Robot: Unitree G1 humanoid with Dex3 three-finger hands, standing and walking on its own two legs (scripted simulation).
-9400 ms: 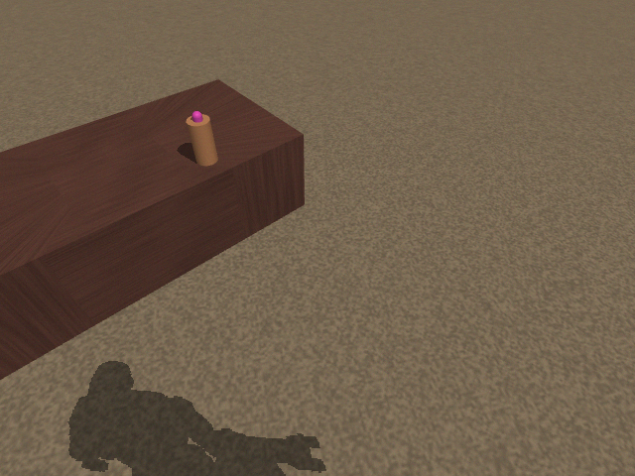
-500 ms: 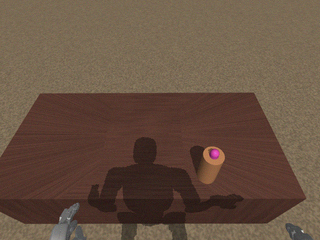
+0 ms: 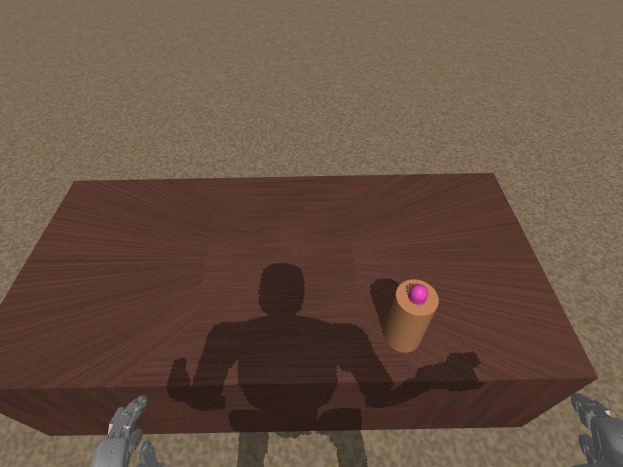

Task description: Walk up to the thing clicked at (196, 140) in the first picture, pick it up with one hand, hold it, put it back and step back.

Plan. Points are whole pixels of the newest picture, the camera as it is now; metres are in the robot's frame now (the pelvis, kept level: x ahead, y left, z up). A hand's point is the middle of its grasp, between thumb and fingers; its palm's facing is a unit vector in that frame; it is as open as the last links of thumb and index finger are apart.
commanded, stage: go down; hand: right
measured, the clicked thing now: (410, 314) +0.47 -0.19 -0.23
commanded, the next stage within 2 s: approach in 0.98 s
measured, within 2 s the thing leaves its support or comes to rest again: neither
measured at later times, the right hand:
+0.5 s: hand (581, 343) +0.30 -0.34 +0.00, palm faces +0.13 +0.98 -0.17, open 17.6 cm
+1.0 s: hand (589, 298) +0.35 -0.36 +0.03, palm faces +0.13 +0.99 -0.11, open 17.6 cm
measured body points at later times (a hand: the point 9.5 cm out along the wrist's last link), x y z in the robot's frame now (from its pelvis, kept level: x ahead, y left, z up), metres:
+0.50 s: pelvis -0.01 +0.00 +0.00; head +0.06 -0.02 +0.45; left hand +0.08 +0.28 -0.09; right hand +0.29 -0.39 +0.02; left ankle -0.02 +0.16 -0.68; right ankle +0.02 -0.14 -0.68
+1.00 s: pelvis -0.01 -0.01 +0.00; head +0.08 -0.04 +0.44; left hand +0.05 +0.28 -0.09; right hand +0.34 -0.42 +0.04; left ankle -0.02 +0.16 -0.68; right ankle +0.02 -0.14 -0.68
